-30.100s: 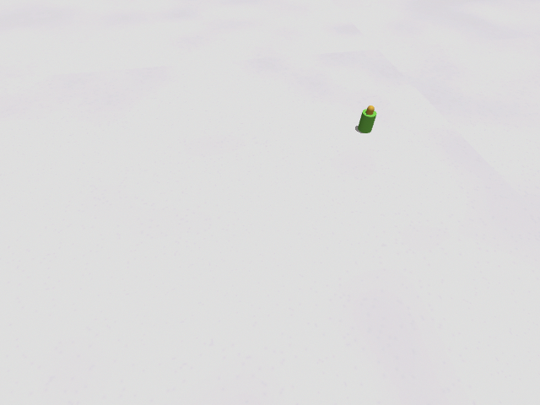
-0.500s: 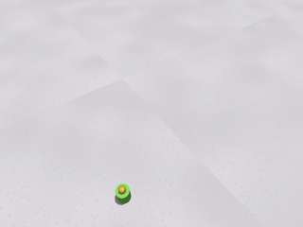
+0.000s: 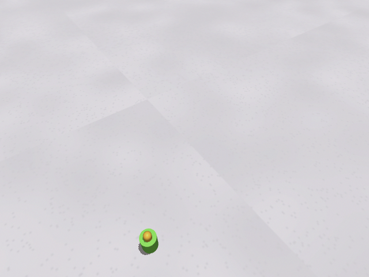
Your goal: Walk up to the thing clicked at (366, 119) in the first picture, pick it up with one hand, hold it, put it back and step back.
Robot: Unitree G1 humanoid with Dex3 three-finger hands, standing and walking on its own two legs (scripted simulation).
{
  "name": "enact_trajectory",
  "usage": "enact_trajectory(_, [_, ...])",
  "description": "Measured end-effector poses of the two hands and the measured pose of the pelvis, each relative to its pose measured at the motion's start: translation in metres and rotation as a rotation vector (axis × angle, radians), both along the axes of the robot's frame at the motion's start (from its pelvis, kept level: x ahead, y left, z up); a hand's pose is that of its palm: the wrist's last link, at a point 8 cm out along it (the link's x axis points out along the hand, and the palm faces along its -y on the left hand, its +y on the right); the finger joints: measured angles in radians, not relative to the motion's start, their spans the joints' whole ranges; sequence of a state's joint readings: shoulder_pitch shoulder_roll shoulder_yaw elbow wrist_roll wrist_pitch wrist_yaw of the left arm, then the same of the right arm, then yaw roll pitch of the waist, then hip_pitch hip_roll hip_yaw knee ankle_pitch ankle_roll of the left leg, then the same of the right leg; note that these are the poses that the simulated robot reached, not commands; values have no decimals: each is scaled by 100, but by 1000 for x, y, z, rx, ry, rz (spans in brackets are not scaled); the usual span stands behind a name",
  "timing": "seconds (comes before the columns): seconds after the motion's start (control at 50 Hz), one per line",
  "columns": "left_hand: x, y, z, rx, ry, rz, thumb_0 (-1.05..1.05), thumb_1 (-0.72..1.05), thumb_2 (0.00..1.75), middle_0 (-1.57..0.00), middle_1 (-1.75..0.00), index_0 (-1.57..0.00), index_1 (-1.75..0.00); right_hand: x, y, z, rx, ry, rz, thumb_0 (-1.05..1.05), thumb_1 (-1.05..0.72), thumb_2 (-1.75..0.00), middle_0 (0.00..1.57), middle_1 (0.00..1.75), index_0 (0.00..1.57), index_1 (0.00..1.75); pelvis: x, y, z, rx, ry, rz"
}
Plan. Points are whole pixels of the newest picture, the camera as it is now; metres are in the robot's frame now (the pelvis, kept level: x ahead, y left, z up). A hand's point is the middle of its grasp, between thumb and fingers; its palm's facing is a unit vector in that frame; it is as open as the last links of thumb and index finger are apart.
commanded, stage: stand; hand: left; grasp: from the side
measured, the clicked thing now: (148, 239) +0.40 +0.16 -0.70
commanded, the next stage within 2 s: step back in 0.26 s
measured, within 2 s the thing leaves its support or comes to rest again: neither
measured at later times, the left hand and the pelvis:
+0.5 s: hand out of the picture +0.08 +0.28 -0.17, palm faces -0.01 -0.93 -0.38, open 7.4 cm; pelvis -0.03 +0.02 -0.02, yaw +0 degrees
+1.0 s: hand out of the picture +0.00 +0.29 -0.18, palm faces -0.09 -0.92 -0.39, open 7.4 cm; pelvis -0.12 +0.04 -0.03, yaw -4 degrees
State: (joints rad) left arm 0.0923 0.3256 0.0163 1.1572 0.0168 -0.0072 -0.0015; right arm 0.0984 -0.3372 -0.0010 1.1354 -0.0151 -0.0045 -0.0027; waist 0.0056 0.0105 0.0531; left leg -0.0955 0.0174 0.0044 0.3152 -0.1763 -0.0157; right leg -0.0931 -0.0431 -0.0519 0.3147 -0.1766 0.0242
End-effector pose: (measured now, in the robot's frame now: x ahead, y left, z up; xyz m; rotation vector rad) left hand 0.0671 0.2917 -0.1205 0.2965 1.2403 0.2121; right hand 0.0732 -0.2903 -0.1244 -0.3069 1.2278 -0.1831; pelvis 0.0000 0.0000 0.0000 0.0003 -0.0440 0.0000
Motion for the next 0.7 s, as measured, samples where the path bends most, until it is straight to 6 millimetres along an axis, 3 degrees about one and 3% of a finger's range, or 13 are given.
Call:
enact_trajectory(0.28, [-5, -1, -2, -5, 16, 5, 1, 91, 90, -21, -30, -20, -30, -8, -3, -1, 3, 28, -14, 1, -91, -90, 21, 30, 20, 30, 0, -2, 0, -1, 9, -1])
enact_trajectory(0.44, [-4, 21, -8, 32, -17, 1, 1, 91, 89, -21, -30, -21, -30, -13, -14, -5, -33, 22, -26, 1, -91, -90, 21, 30, 20, 30, -26, 7, -13, -13, 20, 6])
enact_trajectory(0.6, [17, 58, -26, 37, -107, -40, 1, 91, 89, -21, -30, -21, -30, -55, 4, -3, -112, 57, -16, 1, -91, -90, 20, 30, 20, 30, -51, 39, -30, -10, 31, 14])
enact_trajectory(0.7, [10, 60, -24, 27, -107, -52, 1, 91, 90, -20, -30, -20, -30, -84, 22, 5, -112, 93, -24, 1, -91, -90, 21, 30, 20, 30, -66, 46, -21, -19, 35, 7])
